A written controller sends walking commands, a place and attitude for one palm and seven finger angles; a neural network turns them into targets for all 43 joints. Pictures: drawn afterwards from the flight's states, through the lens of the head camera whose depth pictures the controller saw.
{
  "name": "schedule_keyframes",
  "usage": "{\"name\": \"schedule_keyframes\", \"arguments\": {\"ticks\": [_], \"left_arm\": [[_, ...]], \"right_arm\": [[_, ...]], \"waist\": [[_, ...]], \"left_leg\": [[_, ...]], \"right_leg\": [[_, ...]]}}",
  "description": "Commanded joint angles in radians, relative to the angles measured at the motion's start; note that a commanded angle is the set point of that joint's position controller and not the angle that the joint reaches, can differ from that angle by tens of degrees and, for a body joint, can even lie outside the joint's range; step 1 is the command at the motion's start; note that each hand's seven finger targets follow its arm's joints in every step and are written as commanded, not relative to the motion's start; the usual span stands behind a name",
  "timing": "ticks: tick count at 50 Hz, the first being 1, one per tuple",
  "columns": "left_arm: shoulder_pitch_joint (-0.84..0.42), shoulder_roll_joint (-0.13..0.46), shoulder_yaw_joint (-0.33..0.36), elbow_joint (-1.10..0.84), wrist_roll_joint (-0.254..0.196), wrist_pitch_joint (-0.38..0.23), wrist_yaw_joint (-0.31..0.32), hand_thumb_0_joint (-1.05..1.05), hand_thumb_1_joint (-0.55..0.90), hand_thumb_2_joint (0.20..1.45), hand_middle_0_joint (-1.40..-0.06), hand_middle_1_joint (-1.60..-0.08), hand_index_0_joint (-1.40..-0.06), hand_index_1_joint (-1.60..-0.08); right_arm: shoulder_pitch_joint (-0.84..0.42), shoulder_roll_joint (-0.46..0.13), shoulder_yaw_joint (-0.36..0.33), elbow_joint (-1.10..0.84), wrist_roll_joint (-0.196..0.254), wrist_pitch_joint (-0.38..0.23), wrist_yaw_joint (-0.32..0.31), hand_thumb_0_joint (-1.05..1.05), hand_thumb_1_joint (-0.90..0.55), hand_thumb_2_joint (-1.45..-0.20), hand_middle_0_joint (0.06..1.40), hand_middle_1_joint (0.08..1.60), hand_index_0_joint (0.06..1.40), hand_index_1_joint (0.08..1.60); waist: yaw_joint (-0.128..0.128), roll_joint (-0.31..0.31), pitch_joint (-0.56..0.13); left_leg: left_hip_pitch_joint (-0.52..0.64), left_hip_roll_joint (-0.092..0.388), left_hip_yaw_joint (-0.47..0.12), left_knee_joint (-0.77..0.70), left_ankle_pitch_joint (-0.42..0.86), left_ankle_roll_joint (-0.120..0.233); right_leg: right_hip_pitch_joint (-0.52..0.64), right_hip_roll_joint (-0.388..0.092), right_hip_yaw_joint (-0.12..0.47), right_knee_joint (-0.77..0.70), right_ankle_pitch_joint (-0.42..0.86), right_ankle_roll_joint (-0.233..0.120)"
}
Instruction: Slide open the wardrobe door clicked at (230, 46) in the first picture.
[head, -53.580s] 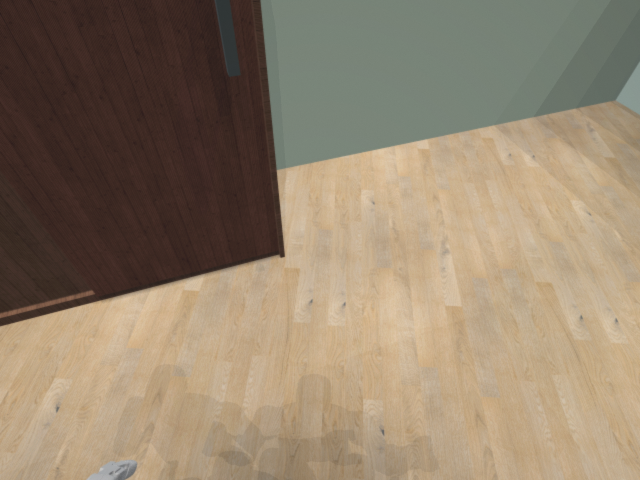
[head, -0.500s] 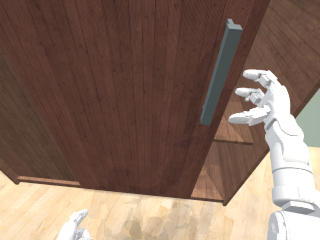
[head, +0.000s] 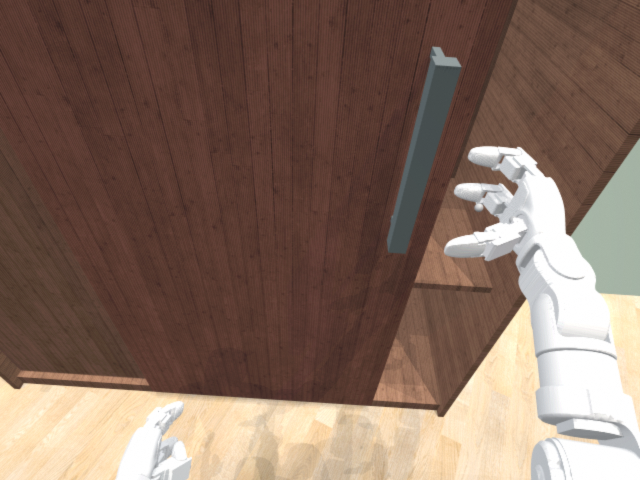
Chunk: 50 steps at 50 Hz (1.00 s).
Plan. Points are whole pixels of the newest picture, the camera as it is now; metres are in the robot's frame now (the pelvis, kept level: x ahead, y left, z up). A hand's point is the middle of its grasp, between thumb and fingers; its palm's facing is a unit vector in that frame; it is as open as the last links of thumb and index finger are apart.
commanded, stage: feel for the door with the fingertips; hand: right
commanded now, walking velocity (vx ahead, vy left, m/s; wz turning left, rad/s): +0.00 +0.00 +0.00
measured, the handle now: (414, 162) +0.49 -0.10 +0.18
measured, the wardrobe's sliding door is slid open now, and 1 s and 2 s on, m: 0.22 0.22 0.22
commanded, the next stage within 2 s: slide the fingers in behind the handle in 1.02 s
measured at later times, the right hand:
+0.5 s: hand (441, 200) +0.40 -0.12 +0.19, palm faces +0.01 +1.00 +0.00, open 14.0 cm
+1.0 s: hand (431, 182) +0.44 -0.11 +0.19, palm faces +0.00 +1.00 +0.01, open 14.0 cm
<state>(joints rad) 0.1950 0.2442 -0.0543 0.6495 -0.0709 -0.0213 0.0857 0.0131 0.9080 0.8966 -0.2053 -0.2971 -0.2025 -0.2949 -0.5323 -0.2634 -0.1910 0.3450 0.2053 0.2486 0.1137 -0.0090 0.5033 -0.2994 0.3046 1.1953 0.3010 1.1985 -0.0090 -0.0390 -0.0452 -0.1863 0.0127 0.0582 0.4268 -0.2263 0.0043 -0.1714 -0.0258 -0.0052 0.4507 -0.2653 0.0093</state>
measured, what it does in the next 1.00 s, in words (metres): stands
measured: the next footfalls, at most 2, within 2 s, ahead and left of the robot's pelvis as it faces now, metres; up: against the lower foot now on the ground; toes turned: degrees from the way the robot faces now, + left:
none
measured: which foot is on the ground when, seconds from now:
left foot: down 0.00-1.00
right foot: down 0.00-1.00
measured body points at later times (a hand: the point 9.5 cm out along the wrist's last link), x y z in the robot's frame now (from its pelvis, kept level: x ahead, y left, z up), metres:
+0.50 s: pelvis -0.01 +0.00 +0.00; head -0.03 +0.02 +0.45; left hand +0.13 +0.24 -0.10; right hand +0.39 -0.17 +0.20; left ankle +0.00 +0.12 -0.74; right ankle -0.02 -0.13 -0.74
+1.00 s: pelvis -0.01 +0.01 +0.00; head +0.00 +0.02 +0.45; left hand +0.10 +0.26 -0.11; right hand +0.43 -0.17 +0.19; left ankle +0.00 +0.12 -0.74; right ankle -0.02 -0.13 -0.74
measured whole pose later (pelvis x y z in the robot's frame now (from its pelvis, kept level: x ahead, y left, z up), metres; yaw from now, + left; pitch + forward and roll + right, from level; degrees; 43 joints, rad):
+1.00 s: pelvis -0.01 +0.01 +0.00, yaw +1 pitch +1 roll +0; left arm 0.27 0.24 -0.04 0.71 -0.05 -0.05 0.07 0.01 0.91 0.90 -0.21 -0.30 -0.20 -0.29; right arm -0.78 -0.24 -0.19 0.71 0.15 0.10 0.03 -0.01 0.50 -0.30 0.31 1.20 0.30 1.20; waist 0.04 -0.03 -0.03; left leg -0.24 0.00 0.05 0.42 -0.20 0.01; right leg -0.22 -0.04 -0.01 0.44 -0.25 0.02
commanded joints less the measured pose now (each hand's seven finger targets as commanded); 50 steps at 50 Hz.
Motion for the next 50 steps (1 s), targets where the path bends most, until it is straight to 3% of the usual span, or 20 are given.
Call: {"name": "schedule_keyframes", "arguments": {"ticks": [1, 3, 6, 9, 12, 14, 16, 18, 21, 24, 26, 28, 30, 31, 34, 36, 38, 45, 46, 50], "left_arm": [[-0.103, 0.119, 0.042, -0.142, 0.009, -0.046, 0.014, 0.0, 0.9, 0.9, -0.2, -0.3, -0.2, -0.3], [-0.112, 0.108, 0.038, -0.148, 0.008, -0.05, 0.012, 0.0, 0.9, 0.9, -0.2, -0.3, -0.2, -0.3], [-0.105, 0.115, 0.042, -0.137, 0.01, -0.049, 0.012, 0.0, 0.9, 0.9, -0.2, -0.3, -0.2, -0.3], [-0.111, 0.103, 0.041, -0.141, 0.01, -0.054, 0.009, 0.0, 0.9, 0.9, -0.2, -0.3, -0.2, -0.3], [-0.11, 0.103, 0.042, -0.137, 0.012, -0.052, 0.008, 0.0, 0.9, 0.9, -0.2, -0.3, -0.2, -0.3], [-0.106, 0.097, 0.04, -0.132, 0.013, -0.055, 0.007, 0.0, 0.9, 0.9, -0.2, -0.3, -0.2, -0.3], [-0.104, 0.107, 0.043, -0.127, 0.017, -0.051, 0.007, 0.0, 0.9, 0.9, -0.2, -0.3, -0.2, -0.3], [-0.108, 0.095, 0.04, -0.131, 0.018, -0.05, 0.005, 0.0, 0.9, 0.9, -0.2, -0.3, -0.2, -0.3], [-0.092, 0.103, 0.044, -0.119, 0.02, -0.049, 0.005, 0.0, 0.9, 0.9, -0.2, -0.3, -0.2, -0.3], [-0.091, 0.095, 0.045, -0.119, 0.019, -0.056, 0.005, 0.0, 0.9, 0.9, -0.2, -0.3, -0.2, -0.3], [-0.082, 0.106, 0.047, -0.109, 0.019, -0.051, 0.007, 0.0, 0.9, 0.9, -0.2, -0.3, -0.2, -0.3], [-0.079, 0.099, 0.045, -0.108, 0.017, -0.055, 0.008, 0.0, 0.9, 0.9, -0.2, -0.3, -0.2, -0.3], [-0.071, 0.102, 0.044, -0.094, 0.018, -0.056, 0.012, 0.0, 0.9, 0.9, -0.2, -0.3, -0.2, -0.3], [-0.063, 0.113, 0.048, -0.091, 0.02, -0.056, 0.013, 0.0, 0.9, 0.9, -0.2, -0.3, -0.2, -0.3], [-0.056, 0.101, 0.046, -0.088, 0.019, -0.063, 0.012, 0.0, 0.9, 0.9, -0.2, -0.3, -0.2, -0.3], [-0.042, 0.113, 0.052, -0.082, 0.02, -0.064, 0.01, 0.0, 0.9, 0.9, -0.2, -0.3, -0.2, -0.3], [-0.033, 0.106, 0.048, -0.082, 0.019, -0.069, 0.009, 0.0, 0.9, 0.9, -0.2, -0.3, -0.2, -0.3], [0.008, 0.115, 0.057, -0.073, 0.021, -0.075, 0.001, 0.0, 0.9, 0.9, -0.2, -0.3, -0.2, -0.3], [0.015, 0.124, 0.06, -0.07, 0.024, -0.072, 0.001, 0.0, 0.9, 0.9, -0.2, -0.3, -0.2, -0.3], [0.029, 0.114, 0.064, -0.078, 0.022, -0.074, -0.005, 0.0, 0.9, 0.9, -0.2, -0.3, -0.2, -0.3]], "right_arm": [[-0.453, -0.186, -0.061, -0.193, 0.005, -0.059, -0.021, 0.0, 0.5, -0.3, 0.3, 1.2, 0.3, 1.2], [-0.509, -0.12, -0.003, -0.227, 0.004, -0.07, -0.024, 0.0, 0.5, -0.3, 0.3, 1.2, 0.3, 1.2], [-0.495, -0.155, -0.035, -0.188, 0.003, -0.077, -0.036, 0.0, 0.5, -0.3, 0.3, 1.2, 0.3, 1.2], [-0.519, -0.106, 0.001, -0.208, -0.005, -0.085, -0.049, 0.0, 0.5, -0.3, 0.3, 1.2, 0.3, 1.2], [-0.502, -0.108, -0.006, -0.195, -0.012, -0.083, -0.069, 0.0, 0.5, -0.3, 0.3, 1.2, 0.3, 1.2], [-0.557, -0.054, 0.04, -0.194, -0.016, -0.074, -0.079, 0.0, 0.5, -0.3, 0.3, 1.2, 0.3, 1.2], [-0.509, -0.114, -0.022, -0.16, -0.018, -0.072, -0.098, 0.0, 0.5, -0.3, 0.3, 1.2, 0.3, 1.2], [-0.546, -0.075, 0.013, -0.188, -0.023, -0.078, -0.107, 0.0, 0.5, -0.3, 0.3, 1.2, 0.3, 1.2], [-0.557, -0.1, -0.009, -0.15, -0.031, -0.088, -0.123, 0.0, 0.5, -0.3, 0.3, 1.2, 0.3, 1.2], [-0.607, -0.049, 0.04, -0.173, -0.033, -0.102, -0.116, 0.0, 0.5, -0.3, 0.3, 1.2, 0.3, 1.2], [-0.577, -0.088, 0.007, -0.108, -0.034, -0.102, -0.114, 0.0, 0.5, -0.3, 0.3, 1.2, 0.3, 1.2], [-0.637, -0.051, 0.043, -0.102, -0.03, -0.106, -0.11, 0.0, 0.5, -0.3, 0.3, 1.2, 0.3, 1.2], [-0.668, -0.072, 0.028, -0.054, -0.029, -0.105, -0.109, 0.0, 0.5, -0.3, 0.3, 1.2, 0.3, 1.2], [-0.657, -0.122, -0.015, -0.022, -0.031, -0.112, -0.112, 0.0, 0.5, -0.3, 0.3, 1.2, 0.3, 1.2], [-0.721, -0.071, 0.038, -0.007, -0.037, -0.134, -0.104, 0.0, 0.5, -0.3, 0.3, 1.2, 0.3, 1.2], [-0.695, -0.139, -0.023, 0.035, -0.039, -0.151, -0.105, 0.0, 0.5, -0.3, 0.3, 1.2, 0.3, 1.2], [-0.75, -0.077, 0.034, 0.049, -0.035, -0.166, -0.096, 0.0, 0.5, -0.3, 0.3, 1.2, 0.3, 1.2], [-0.757, -0.142, -0.025, 0.124, -0.041, -0.208, -0.089, 0.0, 0.5, -0.3, 0.3, 1.2, 0.3, 1.2], [-0.736, -0.192, -0.066, 0.15, -0.046, -0.212, -0.092, 0.0, 0.5, -0.3, 0.3, 1.2, 0.3, 1.2], [-0.768, -0.161, -0.039, 0.114, -0.055, -0.235, -0.088, 0.0, 0.5, -0.3, 0.3, 1.2, 0.3, 1.2]], "waist": [[0.007, 0.059, -0.235], [0.02, 0.03, -0.233], [0.014, 0.059, -0.237], [0.014, 0.032, -0.248], [0.007, 0.033, -0.245], [0.022, 0.02, -0.233], [0.001, 0.047, -0.239], [0.01, 0.046, -0.245], [0.012, 0.073, -0.236], [0.023, 0.032, -0.253], [0.017, 0.07, -0.235], [0.034, 0.064, -0.219], [0.041, 0.066, -0.206], [0.032, 0.102, -0.211], [0.048, 0.05, -0.217], [0.032, 0.068, -0.246], [0.055, 0.071, -0.234], [0.041, 0.082, -0.276], [0.031, 0.092, -0.278], [0.039, 0.05, -0.306]], "left_leg": [[0.067, -0.017, -0.006, -0.041, 0.251, 0.019], [0.062, -0.015, -0.004, -0.04, 0.253, 0.02], [0.06, -0.017, -0.007, -0.047, 0.229, 0.018], [0.066, -0.018, -0.005, -0.042, 0.234, 0.022], [0.071, -0.017, -0.004, -0.046, 0.224, 0.021], [0.054, -0.018, -0.003, -0.049, 0.217, 0.02], [0.068, -0.021, -0.007, -0.055, 0.201, 0.02], [0.082, -0.018, -0.01, -0.056, 0.214, 0.019], [0.074, -0.022, -0.009, -0.063, 0.192, 0.017], [0.072, -0.02, -0.013, -0.062, 0.22, 0.018], [0.072, -0.022, -0.011, -0.066, 0.203, 0.016], [0.056, -0.02, -0.013, -0.073, 0.18, 0.014], [0.036, -0.019, -0.018, -0.083, 0.152, 0.012], [0.048, -0.019, -0.018, -0.085, 0.139, 0.01], [0.032, -0.016, -0.021, -0.081, 0.147, 0.012], [0.055, -0.018, -0.022, -0.073, 0.166, 0.013], [0.041, -0.016, -0.02, -0.071, 0.175, 0.01], [0.068, -0.018, -0.025, -0.051, 0.242, 0.011], [0.079, -0.018, -0.026, -0.051, 0.237, 0.011], [0.082, -0.019, -0.029, -0.04, 0.284, 0.014]], "right_leg": [[0.067, 0.02, 0.002, -0.036, 0.274, -0.038], [0.074, 0.022, 0.003, -0.039, 0.274, -0.036], [0.074, 0.019, 0.003, -0.038, 0.254, -0.038], [0.076, 0.021, 0.003, -0.041, 0.256, -0.034], [0.071, 0.018, 0.003, -0.047, 0.255, -0.033], [0.073, 0.021, 0.003, -0.049, 0.242, -0.031], [0.067, 0.018, 0.001, -0.052, 0.24, -0.033], [0.063, 0.019, -0.004, -0.057, 0.239, -0.033], [0.062, 0.017, -0.002, -0.06, 0.225, -0.034], [0.083, 0.02, -0.008, -0.057, 0.237, -0.035], [0.069, 0.018, -0.006, -0.06, 0.229, -0.035], [0.063, 0.022, -0.004, -0.061, 0.198, -0.037], [0.056, 0.023, -0.004, -0.061, 0.17, -0.039], [0.045, 0.02, 0.0, -0.063, 0.166, -0.041], [0.053, 0.025, -0.004, -0.056, 0.162, -0.041], [0.047, 0.024, -0.004, -0.052, 0.184, -0.041], [0.042, 0.025, -0.003, -0.05, 0.179, -0.042], [0.025, 0.026, -0.009, -0.039, 0.219, -0.044], [0.015, 0.024, -0.008, -0.04, 0.221, -0.045], [0.032, 0.023, -0.018, -0.032, 0.251, -0.046]]}}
